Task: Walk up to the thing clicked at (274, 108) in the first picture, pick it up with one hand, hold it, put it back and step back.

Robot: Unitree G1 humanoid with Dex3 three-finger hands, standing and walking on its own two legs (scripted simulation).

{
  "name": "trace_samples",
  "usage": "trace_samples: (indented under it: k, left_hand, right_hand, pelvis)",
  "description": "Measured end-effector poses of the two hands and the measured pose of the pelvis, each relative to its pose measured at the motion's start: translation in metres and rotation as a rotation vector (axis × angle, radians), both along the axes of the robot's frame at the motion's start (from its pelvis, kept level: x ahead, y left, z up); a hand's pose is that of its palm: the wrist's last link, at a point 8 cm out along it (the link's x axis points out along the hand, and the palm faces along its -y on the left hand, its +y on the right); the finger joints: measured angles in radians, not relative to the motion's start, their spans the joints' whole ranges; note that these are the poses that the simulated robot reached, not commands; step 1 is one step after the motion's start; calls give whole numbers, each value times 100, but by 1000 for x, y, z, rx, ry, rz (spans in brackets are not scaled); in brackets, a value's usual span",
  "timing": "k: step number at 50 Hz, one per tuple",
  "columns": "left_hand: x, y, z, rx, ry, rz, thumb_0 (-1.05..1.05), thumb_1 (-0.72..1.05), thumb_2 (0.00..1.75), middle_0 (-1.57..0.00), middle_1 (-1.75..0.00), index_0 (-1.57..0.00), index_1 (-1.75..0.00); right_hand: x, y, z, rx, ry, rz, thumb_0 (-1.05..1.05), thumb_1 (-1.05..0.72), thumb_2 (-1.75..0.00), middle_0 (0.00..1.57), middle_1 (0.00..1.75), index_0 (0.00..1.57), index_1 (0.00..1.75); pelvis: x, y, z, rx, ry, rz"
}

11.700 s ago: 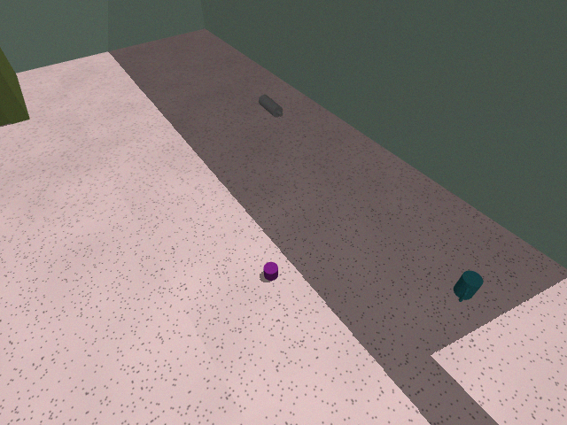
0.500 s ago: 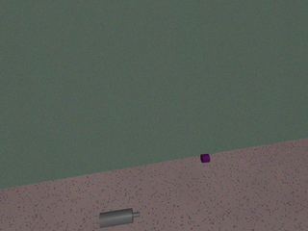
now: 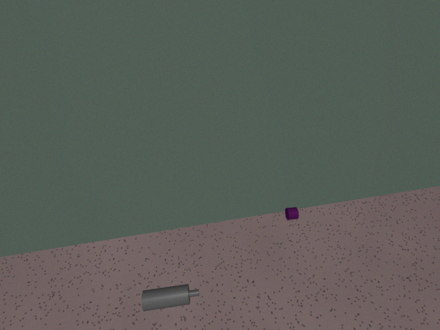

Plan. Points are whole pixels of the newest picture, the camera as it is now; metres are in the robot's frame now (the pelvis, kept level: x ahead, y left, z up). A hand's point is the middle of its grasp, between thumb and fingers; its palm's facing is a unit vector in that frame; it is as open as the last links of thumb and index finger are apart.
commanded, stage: walk up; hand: left
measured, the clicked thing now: (171, 296) +0.37 +0.21 -0.74
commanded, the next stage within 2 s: none
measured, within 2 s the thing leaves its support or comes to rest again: neither
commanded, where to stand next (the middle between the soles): -0.02 -0.01 m, yaw +0 degrees
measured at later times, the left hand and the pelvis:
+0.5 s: hand out of the picture +0.05 +0.28 -0.18, palm faces -0.04 -0.95 -0.31, open 7.4 cm; pelvis -0.06 +0.03 -0.01, yaw +0 degrees
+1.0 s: hand out of the picture +0.04 +0.25 -0.15, palm faces -0.05 -0.94 -0.33, open 7.4 cm; pelvis -0.07 +0.00 +0.00, yaw -3 degrees
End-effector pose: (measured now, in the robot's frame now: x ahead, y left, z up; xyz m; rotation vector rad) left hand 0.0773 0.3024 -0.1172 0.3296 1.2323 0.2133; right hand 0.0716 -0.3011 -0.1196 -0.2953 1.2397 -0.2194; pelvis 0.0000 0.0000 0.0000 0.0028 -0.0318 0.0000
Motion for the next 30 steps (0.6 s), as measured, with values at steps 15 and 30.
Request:
trace_samples:
  k: [15,30]
  left_hand:
    - [-21,14,-15,-9,-26,-31,1,90,90,-21,-30,-21,-30]
    - [-52,27,-24,-38,39,-63,1,91,90,-21,-30,-21,-30]
  right_hand:
    - [-45,-9,0,-65,4,-15,0,-91,-90,21,30,20,30]
    - [-113,24,11,-77,26,-39,1,-90,-90,21,30,21,30]
  pelvis:
    - [-45,15,-15,-1,-10,2]
    - [-68,29,-9,-15,2,-41]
